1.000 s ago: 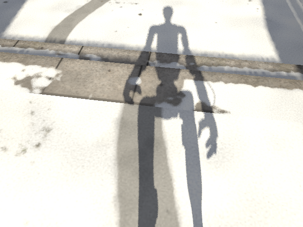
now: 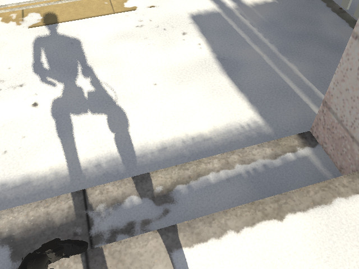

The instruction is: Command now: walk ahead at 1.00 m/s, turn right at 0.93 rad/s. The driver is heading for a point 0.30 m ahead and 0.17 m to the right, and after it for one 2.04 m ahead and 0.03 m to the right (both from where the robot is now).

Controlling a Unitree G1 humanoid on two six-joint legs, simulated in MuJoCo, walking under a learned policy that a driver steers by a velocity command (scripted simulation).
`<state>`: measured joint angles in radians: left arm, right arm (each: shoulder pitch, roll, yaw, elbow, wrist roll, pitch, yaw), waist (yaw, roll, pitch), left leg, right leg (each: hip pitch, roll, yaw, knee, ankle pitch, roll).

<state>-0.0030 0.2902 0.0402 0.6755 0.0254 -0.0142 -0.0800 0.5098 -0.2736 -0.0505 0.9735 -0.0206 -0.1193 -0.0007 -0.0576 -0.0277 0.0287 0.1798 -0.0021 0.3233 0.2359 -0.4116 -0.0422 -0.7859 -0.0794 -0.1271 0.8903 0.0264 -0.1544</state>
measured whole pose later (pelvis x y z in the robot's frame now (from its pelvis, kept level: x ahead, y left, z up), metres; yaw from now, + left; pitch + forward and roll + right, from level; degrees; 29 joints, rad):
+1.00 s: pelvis +0.94 -0.19 -0.18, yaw -9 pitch +1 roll +1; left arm -0.05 0.14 -0.07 0.59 0.04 -0.10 -0.01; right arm 0.60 -0.20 -0.06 0.98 0.01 -0.07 0.01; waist -0.13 -0.01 -0.04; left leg 0.09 -0.06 -0.24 0.66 -0.52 0.06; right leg -0.54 -0.06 0.09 0.74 -0.20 0.06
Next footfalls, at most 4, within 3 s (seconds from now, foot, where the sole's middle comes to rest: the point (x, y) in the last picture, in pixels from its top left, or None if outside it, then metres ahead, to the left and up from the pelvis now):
0.10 right None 0.28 -0.04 -0.76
0.66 left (177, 217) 0.76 0.01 -0.92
0.98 right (252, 157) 1.06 -0.38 -0.92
1.38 left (205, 127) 1.42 -0.19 -1.07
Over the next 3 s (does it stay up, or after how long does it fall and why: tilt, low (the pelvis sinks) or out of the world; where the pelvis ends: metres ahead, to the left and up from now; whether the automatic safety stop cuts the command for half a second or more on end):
stays up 2.72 0.43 -0.31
